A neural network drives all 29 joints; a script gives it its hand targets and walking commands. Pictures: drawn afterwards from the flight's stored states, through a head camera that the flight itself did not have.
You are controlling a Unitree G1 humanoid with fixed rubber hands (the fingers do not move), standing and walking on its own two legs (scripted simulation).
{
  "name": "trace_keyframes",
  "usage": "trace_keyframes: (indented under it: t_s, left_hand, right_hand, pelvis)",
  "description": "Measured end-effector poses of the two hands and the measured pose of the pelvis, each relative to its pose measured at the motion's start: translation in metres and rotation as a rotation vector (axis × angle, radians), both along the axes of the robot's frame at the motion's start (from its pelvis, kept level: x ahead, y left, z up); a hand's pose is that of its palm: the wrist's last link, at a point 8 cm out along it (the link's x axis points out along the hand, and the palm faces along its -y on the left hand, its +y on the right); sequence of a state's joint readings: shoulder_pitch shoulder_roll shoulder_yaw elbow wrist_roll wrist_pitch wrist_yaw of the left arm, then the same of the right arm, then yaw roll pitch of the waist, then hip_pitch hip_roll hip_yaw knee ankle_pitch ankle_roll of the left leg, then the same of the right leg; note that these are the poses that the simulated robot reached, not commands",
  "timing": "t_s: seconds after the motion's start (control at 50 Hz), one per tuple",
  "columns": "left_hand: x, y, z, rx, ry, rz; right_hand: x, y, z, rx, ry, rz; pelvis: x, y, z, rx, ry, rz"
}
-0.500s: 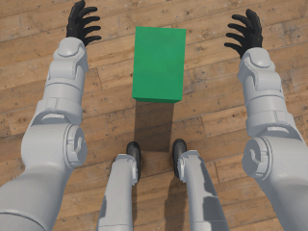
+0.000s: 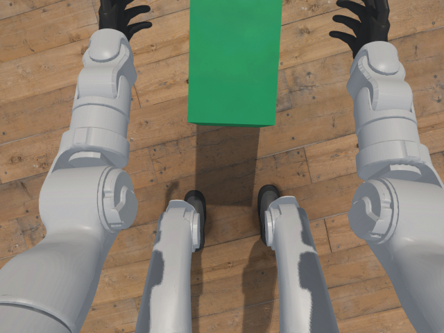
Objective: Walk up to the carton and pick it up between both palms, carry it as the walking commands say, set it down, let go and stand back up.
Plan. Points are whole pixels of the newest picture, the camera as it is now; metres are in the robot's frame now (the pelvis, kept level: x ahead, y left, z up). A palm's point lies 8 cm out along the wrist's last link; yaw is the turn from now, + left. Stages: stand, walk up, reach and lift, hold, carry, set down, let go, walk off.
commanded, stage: reach and lift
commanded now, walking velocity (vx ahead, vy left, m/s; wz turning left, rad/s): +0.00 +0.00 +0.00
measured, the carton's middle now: (232, 73) +0.54 -0.02 -0.46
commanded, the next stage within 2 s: none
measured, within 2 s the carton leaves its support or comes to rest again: neither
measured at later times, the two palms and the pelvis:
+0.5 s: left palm (146, 58) +0.54 +0.16 -0.28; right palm (327, 64) +0.52 -0.20 -0.28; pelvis -0.03 +0.00 -0.13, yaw +1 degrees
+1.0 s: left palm (164, 75) +0.53 +0.15 -0.40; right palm (305, 81) +0.51 -0.19 -0.41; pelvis -0.05 +0.00 -0.22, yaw +0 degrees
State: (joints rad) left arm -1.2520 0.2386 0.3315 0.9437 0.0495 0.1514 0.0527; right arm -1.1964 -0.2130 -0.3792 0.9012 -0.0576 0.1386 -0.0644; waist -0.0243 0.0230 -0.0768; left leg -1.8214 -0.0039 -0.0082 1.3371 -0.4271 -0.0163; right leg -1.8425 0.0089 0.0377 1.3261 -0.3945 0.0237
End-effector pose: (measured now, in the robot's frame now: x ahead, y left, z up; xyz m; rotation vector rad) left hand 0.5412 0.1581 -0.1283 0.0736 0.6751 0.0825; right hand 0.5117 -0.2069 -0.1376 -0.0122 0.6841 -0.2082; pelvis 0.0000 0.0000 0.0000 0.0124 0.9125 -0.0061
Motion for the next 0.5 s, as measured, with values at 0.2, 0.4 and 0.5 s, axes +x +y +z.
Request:
trace_keyframes:
  t_s: [0.2,0.4,0.5]
  left_hand:
    - [0.001,0.004,-0.062,0.006,-0.002,0.012]
    - [0.002,0.003,-0.119,0.001,0.017,0.015]
    - [0.001,0.002,-0.148,0.001,0.025,0.014]
  right_hand:
    - [-0.001,-0.001,-0.064,0.002,0.003,-0.016]
    - [0.002,0.001,-0.118,0.01,0.017,-0.013]
    - [0.004,0.006,-0.146,0.015,0.025,-0.005]
  pelvis:
    - [-0.015,-0.001,-0.061,0.005,0.005,0.008]
    - [-0.023,-0.003,-0.108,0.002,-0.023,0.015]
    - [-0.026,-0.004,-0.129,0.001,-0.046,0.016]
